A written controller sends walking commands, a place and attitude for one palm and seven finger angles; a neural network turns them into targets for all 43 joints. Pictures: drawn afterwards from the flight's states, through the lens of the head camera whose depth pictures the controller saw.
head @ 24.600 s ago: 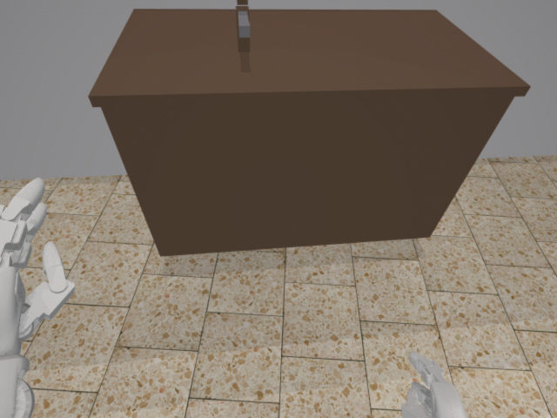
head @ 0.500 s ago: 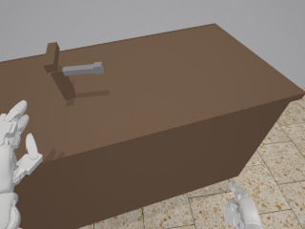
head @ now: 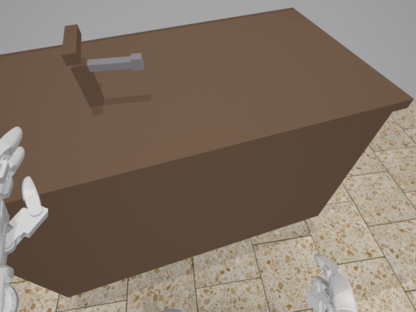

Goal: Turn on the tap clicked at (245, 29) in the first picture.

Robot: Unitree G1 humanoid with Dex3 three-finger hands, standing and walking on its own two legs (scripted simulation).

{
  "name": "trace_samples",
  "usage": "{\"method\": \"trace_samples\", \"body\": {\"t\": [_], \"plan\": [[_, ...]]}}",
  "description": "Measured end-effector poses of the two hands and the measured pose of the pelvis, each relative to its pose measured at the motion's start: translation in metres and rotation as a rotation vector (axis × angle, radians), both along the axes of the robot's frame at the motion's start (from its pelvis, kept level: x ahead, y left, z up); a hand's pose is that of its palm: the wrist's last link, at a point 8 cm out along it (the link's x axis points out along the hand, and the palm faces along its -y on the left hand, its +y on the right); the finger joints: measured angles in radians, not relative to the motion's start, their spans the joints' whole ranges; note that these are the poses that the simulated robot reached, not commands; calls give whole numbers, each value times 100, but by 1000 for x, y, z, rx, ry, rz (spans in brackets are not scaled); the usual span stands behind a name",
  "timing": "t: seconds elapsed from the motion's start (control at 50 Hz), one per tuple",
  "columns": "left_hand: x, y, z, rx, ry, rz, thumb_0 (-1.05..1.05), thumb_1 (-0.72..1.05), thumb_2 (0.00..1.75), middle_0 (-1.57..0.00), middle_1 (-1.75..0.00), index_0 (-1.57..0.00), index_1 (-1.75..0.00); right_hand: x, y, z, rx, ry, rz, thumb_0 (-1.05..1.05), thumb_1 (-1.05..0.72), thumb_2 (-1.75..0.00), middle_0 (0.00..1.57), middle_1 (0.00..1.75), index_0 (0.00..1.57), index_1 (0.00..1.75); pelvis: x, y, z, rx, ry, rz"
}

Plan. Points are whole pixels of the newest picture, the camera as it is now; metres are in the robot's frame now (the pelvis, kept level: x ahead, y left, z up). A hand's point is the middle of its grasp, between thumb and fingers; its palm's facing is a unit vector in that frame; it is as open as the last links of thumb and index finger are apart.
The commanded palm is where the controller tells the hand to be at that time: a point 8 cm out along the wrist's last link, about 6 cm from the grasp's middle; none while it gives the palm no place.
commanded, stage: step back with the hand held close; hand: left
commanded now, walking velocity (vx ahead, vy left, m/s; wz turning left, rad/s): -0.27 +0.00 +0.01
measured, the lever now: (137, 61) +0.61 +0.21 +0.16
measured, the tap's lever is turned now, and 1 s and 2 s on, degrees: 79 79 79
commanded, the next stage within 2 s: stop stepping back and stand still in 0.92 s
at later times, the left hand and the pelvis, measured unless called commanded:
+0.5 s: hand (27, 240) +0.18 +0.24 +0.17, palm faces +0.43 -0.81 -0.39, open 7.4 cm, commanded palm +0.11 +0.28 +0.19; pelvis -0.04 +0.00 -0.01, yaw +1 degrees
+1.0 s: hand (24, 299) +0.11 +0.20 +0.18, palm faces +0.32 -0.84 -0.45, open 7.4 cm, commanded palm +0.04 +0.26 +0.19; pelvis -0.12 -0.02 +0.01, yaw +0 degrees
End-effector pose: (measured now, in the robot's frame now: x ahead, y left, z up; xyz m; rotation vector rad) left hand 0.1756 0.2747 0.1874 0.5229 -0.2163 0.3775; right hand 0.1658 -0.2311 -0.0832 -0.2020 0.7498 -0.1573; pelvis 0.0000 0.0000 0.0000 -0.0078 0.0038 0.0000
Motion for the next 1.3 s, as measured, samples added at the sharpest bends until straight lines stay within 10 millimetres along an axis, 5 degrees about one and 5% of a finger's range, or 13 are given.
{"method": "trace_samples", "body": {"t": [0.68, 0.82, 0.98, 1.16, 1.3], "plan": [[-69, 10, 6, 14, -117, 15, 1, 89, 90, -21, -30, -21, -30, -63, 8, -3, -14, -9, 21, 1, -91, -90, 20, 30, 20, 30, -61, -4, -10, -34, -13, 46], [-90, -20, -1, -80, -63, 31, 1, 90, 90, -20, -30, -21, -30, -75, 7, -6, 37, 14, 96, 1, -90, -90, 20, 30, 20, 30, -85, -22, -1, 3, 20, 6], [-96, -31, 8, -15, 15, -81, 1, 89, 90, -21, -30, -21, -30, -95, -11, 22, 8, -9, 38, 1, -90, -90, 20, 30, 21, 30, -115, -23, 15, 59, 59, -6], [-150, -17, 1, 35, 44, -76, 1, 89, 90, -21, -30, -21, -30, -148, -29, 23, -33, -46, -19, 1, -91, -90, 20, 30, 20, 30, -159, -19, 5, 42, 31, -3], [-195, -29, -7, -51, 20, 36, 2, 89, 90, -21, -30, -21, -30, -198, -34, 2, 2, 11, 35, 1, -91, -90, 20, 30, 20, 30, -185, -35, 3, 17, -16, 20]]}}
